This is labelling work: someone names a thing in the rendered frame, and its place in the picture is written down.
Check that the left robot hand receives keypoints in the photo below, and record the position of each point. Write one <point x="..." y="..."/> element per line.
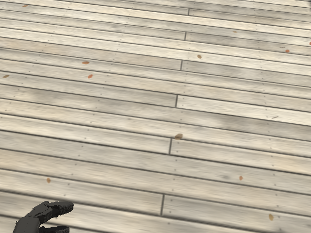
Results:
<point x="41" y="214"/>

